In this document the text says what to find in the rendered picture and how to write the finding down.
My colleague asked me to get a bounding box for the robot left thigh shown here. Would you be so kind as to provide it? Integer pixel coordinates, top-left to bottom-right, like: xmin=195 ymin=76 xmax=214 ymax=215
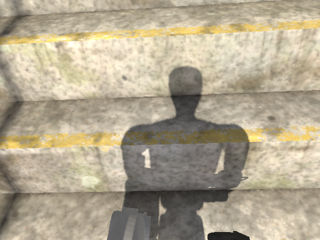
xmin=107 ymin=207 xmax=151 ymax=240

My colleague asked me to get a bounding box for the robot left shin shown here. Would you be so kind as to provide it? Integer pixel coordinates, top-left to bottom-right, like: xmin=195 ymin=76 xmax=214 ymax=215
xmin=109 ymin=210 xmax=121 ymax=229

